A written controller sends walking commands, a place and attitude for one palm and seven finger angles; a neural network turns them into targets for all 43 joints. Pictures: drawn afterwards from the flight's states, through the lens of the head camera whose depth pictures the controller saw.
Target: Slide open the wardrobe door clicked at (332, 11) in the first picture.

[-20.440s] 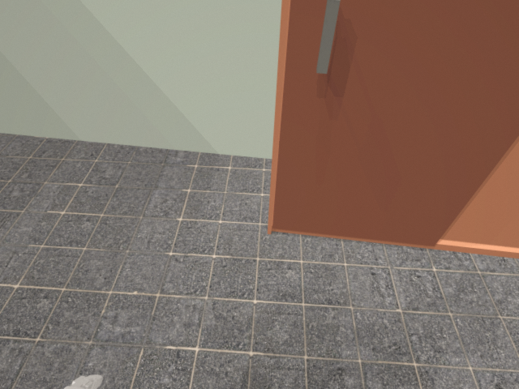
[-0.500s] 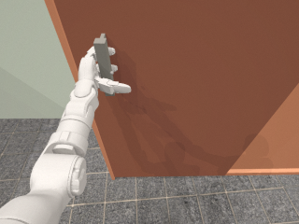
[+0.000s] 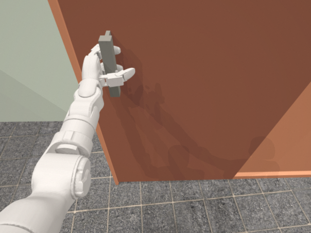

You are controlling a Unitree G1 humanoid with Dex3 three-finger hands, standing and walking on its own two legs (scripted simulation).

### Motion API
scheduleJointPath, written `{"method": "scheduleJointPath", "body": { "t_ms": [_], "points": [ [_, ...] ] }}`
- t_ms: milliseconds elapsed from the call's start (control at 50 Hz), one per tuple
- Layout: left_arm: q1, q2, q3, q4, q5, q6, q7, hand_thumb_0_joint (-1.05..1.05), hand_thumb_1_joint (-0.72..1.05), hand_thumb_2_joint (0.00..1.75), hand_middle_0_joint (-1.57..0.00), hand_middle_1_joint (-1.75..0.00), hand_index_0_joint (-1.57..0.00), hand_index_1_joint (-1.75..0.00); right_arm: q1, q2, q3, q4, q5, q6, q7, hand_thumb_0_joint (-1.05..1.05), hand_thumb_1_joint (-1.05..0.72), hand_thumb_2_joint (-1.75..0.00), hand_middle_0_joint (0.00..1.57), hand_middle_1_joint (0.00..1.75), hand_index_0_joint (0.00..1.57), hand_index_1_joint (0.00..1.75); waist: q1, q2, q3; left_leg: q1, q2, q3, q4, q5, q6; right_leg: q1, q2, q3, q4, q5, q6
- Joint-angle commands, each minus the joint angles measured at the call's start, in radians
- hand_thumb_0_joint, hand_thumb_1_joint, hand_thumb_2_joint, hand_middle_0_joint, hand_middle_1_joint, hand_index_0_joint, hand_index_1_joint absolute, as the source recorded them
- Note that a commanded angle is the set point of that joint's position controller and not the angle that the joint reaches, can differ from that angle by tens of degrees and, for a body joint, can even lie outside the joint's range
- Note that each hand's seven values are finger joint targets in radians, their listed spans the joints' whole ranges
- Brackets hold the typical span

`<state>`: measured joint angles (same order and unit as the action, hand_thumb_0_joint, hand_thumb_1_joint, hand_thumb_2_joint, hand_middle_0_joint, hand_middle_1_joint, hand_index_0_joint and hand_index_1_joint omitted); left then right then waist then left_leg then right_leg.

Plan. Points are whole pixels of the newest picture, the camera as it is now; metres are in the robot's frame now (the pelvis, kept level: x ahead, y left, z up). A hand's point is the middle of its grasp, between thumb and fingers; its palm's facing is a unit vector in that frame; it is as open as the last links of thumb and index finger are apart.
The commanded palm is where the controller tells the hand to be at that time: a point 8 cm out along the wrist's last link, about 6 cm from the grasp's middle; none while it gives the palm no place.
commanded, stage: grip the handle and tug to test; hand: left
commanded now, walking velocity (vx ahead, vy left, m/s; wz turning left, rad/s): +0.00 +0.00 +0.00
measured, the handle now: (112, 65) +0.52 +0.12 +0.17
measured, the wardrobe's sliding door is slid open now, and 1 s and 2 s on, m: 0.00 0.00 0.03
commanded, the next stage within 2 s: tug the door sideways, standing still in 0.96 s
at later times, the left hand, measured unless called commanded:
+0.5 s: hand (118, 72) +0.47 +0.10 +0.18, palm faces +0.07 -1.00 +0.01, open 5.9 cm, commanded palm +0.45 +0.14 +0.18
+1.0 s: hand (118, 73) +0.47 +0.10 +0.18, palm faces +0.06 -1.00 +0.00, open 6.0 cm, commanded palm +0.42 +0.13 +0.18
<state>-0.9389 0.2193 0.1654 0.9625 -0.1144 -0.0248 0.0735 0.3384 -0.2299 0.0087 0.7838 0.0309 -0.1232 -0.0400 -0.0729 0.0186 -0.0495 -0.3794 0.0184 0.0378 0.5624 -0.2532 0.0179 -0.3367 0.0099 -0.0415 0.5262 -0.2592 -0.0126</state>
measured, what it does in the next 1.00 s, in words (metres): stands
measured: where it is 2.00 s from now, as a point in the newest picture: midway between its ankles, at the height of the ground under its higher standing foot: outside the picture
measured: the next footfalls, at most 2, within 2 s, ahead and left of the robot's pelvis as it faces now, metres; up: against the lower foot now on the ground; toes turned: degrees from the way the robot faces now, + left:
none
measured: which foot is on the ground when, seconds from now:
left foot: down 0.00-1.00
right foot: down 0.00-1.00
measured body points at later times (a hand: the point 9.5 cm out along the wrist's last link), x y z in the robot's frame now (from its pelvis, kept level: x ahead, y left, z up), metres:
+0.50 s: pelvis +0.01 -0.01 +0.00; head +0.02 -0.01 +0.45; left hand +0.46 +0.15 +0.18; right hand +0.09 -0.26 -0.12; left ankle +0.02 +0.11 -0.73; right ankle +0.01 -0.11 -0.73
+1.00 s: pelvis +0.05 -0.01 +0.01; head +0.04 -0.02 +0.46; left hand +0.46 +0.15 +0.18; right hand +0.14 -0.27 -0.11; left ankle +0.02 +0.11 -0.73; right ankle +0.01 -0.11 -0.73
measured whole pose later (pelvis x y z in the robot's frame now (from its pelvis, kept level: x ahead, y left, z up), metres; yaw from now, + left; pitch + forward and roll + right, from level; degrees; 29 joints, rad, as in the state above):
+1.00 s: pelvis +0.05 -0.01 +0.01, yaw -2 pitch +3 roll +0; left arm -0.61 0.18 0.15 0.49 -0.14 0.16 0.08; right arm 0.29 -0.23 -0.01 0.71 0.05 -0.06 -0.05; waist -0.03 0.04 -0.07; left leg -0.23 0.03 0.07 0.46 -0.28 0.00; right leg -0.20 0.03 -0.01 0.44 -0.28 -0.03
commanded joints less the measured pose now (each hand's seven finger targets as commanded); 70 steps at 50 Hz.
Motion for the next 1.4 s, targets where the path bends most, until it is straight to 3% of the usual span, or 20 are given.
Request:
{"method": "scheduleJointPath", "body": {
  "t_ms": [0, 20, 60, 120, 280, 320, 520, 620, 760, 800, 860, 940, 1000, 1040, 1060, 1080, 1160, 1220, 1280, 1380],
  "points": [
    [-0.528, 0.110, -0.008, -0.271, 0.001, -0.074, -0.015, 0.00, 0.62, 0.78, -0.42, -1.36, -0.42, -1.36, -0.005, -0.145, -0.048, -0.115, 0.005, -0.047, -0.009, 0.00, -0.90, -0.90, 0.20, 0.30, 0.20, 0.30, -0.020, -0.015, -0.325, 0.214, -0.006, -0.050, -0.065, 0.174, -0.001, 0.039, 0.031, 0.012, -0.067, 0.193, -0.012],
    [-0.511, 0.096, -0.015, -0.262, -0.004, -0.070, -0.016, 0.00, 0.67, 0.80, -0.43, -1.37, -0.43, -1.37, -0.010, -0.142, -0.048, -0.114, 0.007, -0.047, -0.009, 0.00, -0.90, -0.90, 0.20, 0.30, 0.20, 0.30, -0.020, -0.038, -0.306, 0.207, -0.005, -0.047, -0.063, 0.167, 0.001, 0.035, 0.033, 0.010, -0.071, 0.190, -0.010],
    [-0.510, 0.147, 0.025, -0.268, -0.006, -0.069, -0.010, 0.00, 0.76, 0.84, -0.44, -1.38, -0.44, -1.38, -0.012, -0.150, -0.048, -0.114, 0.007, -0.044, -0.012, 0.00, -0.90, -0.90, 0.20, 0.30, 0.20, 0.30, -0.012, -0.054, -0.296, 0.192, -0.004, -0.050, -0.071, 0.155, 0.003, 0.045, 0.033, 0.013, -0.076, 0.180, -0.010],
    [-0.512, 0.121, 0.002, -0.298, -0.001, -0.065, -0.006, 0.00, 0.90, 0.90, -0.45, -1.40, -0.45, -1.40, -0.022, -0.143, -0.047, -0.121, 0.008, -0.045, -0.011, 0.00, -0.90, -0.90, 0.20, 0.30, 0.20, 0.30, -0.014, -0.016, -0.296, 0.199, -0.007, -0.040, -0.070, 0.162, 0.003, 0.047, 0.032, 0.016, -0.076, 0.191, -0.011],
    [-0.519, 0.126, 0.001, -0.318, 0.006, -0.045, -0.002, 0.00, 0.90, 0.90, -0.45, -1.40, -0.45, -1.40, -0.018, -0.145, -0.051, -0.116, 0.006, -0.037, -0.015, 0.00, -0.90, -0.90, 0.20, 0.30, 0.20, 0.30, -0.017, -0.026, -0.324, 0.230, -0.005, -0.045, -0.067, 0.209, 0.002, 0.061, 0.031, 0.015, -0.072, 0.233, -0.011],
    [-0.483, 0.084, -0.025, -0.325, 0.001, -0.039, -0.008, 0.00, 0.90, 0.90, -0.45, -1.40, -0.45, -1.40, -0.026, -0.139, -0.050, -0.122, 0.009, -0.037, -0.013, 0.00, -0.90, -0.90, 0.20, 0.30, 0.20, 0.30, -0.012, -0.038, -0.321, 0.231, -0.007, -0.039, -0.065, 0.221, 0.003, 0.068, 0.032, 0.013, -0.074, 0.254, -0.010],
    [-0.507, 0.106, -0.019, -0.330, 0.000, -0.021, -0.017, 0.00, 0.90, 0.90, -0.45, -1.40, -0.45, -1.40, -0.038, -0.138, -0.045, -0.124, 0.010, -0.024, -0.019, 0.00, -0.90, -0.90, 0.20, 0.30, 0.20, 0.30, -0.022, -0.045, -0.292, 0.218, -0.015, -0.031, -0.067, 0.203, 0.011, 0.077, 0.026, 0.023, -0.088, 0.271, -0.004],
    [-0.405, 0.080, -0.027, -0.405, -0.007, -0.019, -0.024, 0.00, 0.90, 0.90, -0.45, -1.40, -0.45, -1.40, -0.053, -0.132, -0.048, -0.148, 0.012, -0.022, -0.015, 0.00, -0.90, -0.90, 0.20, 0.30, 0.20, 0.30, 0.012, -0.017, -0.359, 0.252, -0.019, -0.028, -0.063, 0.277, 0.008, 0.131, 0.026, 0.021, -0.073, 0.344, -0.011],
    [-0.240, 0.007, -0.076, -0.533, -0.020, 0.016, -0.035, 0.00, 0.90, 0.90, -0.45, -1.40, -0.45, -1.40, -0.089, -0.126, -0.052, -0.185, 0.020, -0.015, -0.013, 0.00, -0.90, -0.90, 0.20, 0.30, 0.20, 0.30, 0.039, -0.032, -0.359, 0.288, -0.011, -0.022, -0.071, 0.368, 0.008, 0.177, 0.028, 0.012, -0.073, 0.425, -0.010],
    [-0.192, 0.052, -0.035, -0.591, -0.021, 0.033, -0.036, 0.00, 0.90, 0.90, -0.45, -1.40, -0.45, -1.40, -0.091, -0.131, -0.057, -0.189, 0.019, -0.011, -0.014, 0.00, -0.90, -0.90, 0.20, 0.30, 0.20, 0.30, 0.054, -0.049, -0.384, 0.296, -0.010, -0.016, -0.072, 0.416, 0.009, 0.213, 0.028, 0.014, -0.070, 0.485, -0.010],
    [-0.088, -0.001, -0.075, -0.671, -0.023, 0.065, -0.044, 0.00, 0.90, 0.90, -0.45, -1.40, -0.45, -1.40, -0.116, -0.122, -0.055, -0.210, 0.023, -0.004, -0.013, 0.00, -0.90, -0.90, 0.20, 0.30, 0.20, 0.30, 0.070, -0.028, -0.379, 0.316, -0.008, -0.008, -0.075, 0.495, 0.006, 0.246, 0.025, 0.009, -0.068, 0.547, -0.008],
    [0.001, 0.060, -0.018, -0.776, -0.027, 0.121, -0.044, 0.00, 0.90, 0.90, -0.45, -1.40, -0.45, -1.40, -0.138, -0.132, -0.057, -0.226, 0.021, 0.013, -0.017, 0.00, -0.90, -0.90, 0.20, 0.30, 0.20, 0.30, 0.093, -0.037, -0.384, 0.331, -0.008, 0.001, -0.080, 0.567, 0.006, 0.302, 0.021, 0.011, -0.072, 0.637, -0.006],
    [0.049, -0.008, -0.065, -0.861, -0.031, 0.167, -0.048, 0.00, 0.90, 0.90, -0.45, -1.40, -0.45, -1.40, -0.152, -0.117, -0.055, -0.236, 0.023, 0.022, -0.017, 0.00, -0.90, -0.90, 0.20, 0.30, 0.20, 0.30, 0.086, -0.036, -0.379, 0.368, 0.001, 0.002, -0.073, 0.668, 0.002, 0.298, 0.020, 0.006, -0.072, 0.703, 0.000],
    [0.102, 0.026, -0.034, -0.915, -0.030, 0.191, -0.041, 0.00, 0.90, 0.90, -0.45, -1.40, -0.45, -1.40, -0.164, -0.123, -0.057, -0.247, 0.020, 0.030, -0.020, 0.00, -0.90, -0.90, 0.20, 0.30, 0.20, 0.30, 0.100, -0.022, -0.394, 0.387, 0.001, 0.004, -0.072, 0.711, -0.002, 0.326, 0.016, 0.006, -0.070, 0.738, -0.001],
    [0.078, 0.074, 0.001, -0.914, -0.028, 0.205, -0.040, 0.00, 0.90, 0.90, -0.45, -1.40, -0.45, -1.40, -0.169, -0.127, -0.053, -0.242, 0.019, 0.037, -0.023, 0.00, -0.90, -0.90, 0.20, 0.30, 0.20, 0.30, 0.100, -0.019, -0.379, 0.377, 0.001, 0.005, -0.073, 0.699, -0.002, 0.319, 0.014, 0.007, -0.072, 0.746, -0.001],
    [-0.007, 0.037, -0.044, -0.925, -0.022, 0.215, -0.037, 0.00, 0.90, 0.90, -0.45, -1.40, -0.45, -1.40, -0.169, -0.120, -0.048, -0.235, 0.019, 0.042, -0.023, 0.00, -0.90, -0.90, 0.20, 0.30, 0.20, 0.30, 0.074, -0.016, -0.366, 0.381, -0.003, 0.001, -0.074, 0.685, -0.002, 0.301, 0.015, 0.009, -0.076, 0.732, -0.001],
    [-0.191, 0.021, -0.062, -0.858, -0.011, 0.246, -0.006, 0.00, 0.90, 0.90, -0.45, -1.40, -0.45, -1.40, -0.172, -0.119, -0.045, -0.200, 0.013, 0.057, -0.034, 0.00, -0.90, -0.90, 0.20, 0.30, 0.20, 0.30, 0.022, -0.004, -0.276, 0.376, -0.003, -0.015, -0.073, 0.577, 0.001, 0.204, 0.020, 0.012, -0.099, 0.604, -0.001],
    [-0.162, -0.055, -0.103, -0.820, -0.003, 0.262, 0.008, 0.00, 0.90, 0.90, -0.45, -1.40, -0.45, -1.40, -0.160, -0.110, -0.045, -0.192, 0.007, 0.062, -0.034, 0.00, -0.90, -0.90, 0.20, 0.30, 0.20, 0.30, 0.018, -0.004, -0.298, 0.396, -0.004, -0.024, -0.049, 0.663, -0.001, 0.195, 0.018, 0.007, -0.082, 0.646, -0.002],
    [-0.194, -0.091, -0.140, -0.844, -0.001, 0.260, 0.010, 0.00, 0.90, 0.90, -0.45, -1.40, -0.45, -1.40, -0.150, -0.106, -0.051, -0.188, 0.000, 0.067, -0.030, 0.00, -0.90, -0.90, 0.20, 0.30, 0.20, 0.30, 0.015, 0.003, -0.392, 0.435, -0.007, -0.029, -0.019, 0.775, -0.002, 0.220, 0.010, 0.006, -0.051, 0.753, 0.005],
    [-0.266, -0.165, -0.208, -0.801, -0.006, 0.208, 0.007, 0.00, 0.90, 0.90, -0.45, -1.40, -0.45, -1.40, -0.174, -0.096, -0.044, -0.184, 0.000, 0.051, -0.027, 0.00, -0.90, -0.90, 0.20, 0.30, 0.20, 0.30, -0.004, -0.049, -0.360, 0.425, -0.006, -0.052, -0.049, 0.583, -0.002, 0.169, 0.017, 0.000, -0.077, 0.556, 0.000]
  ]
}}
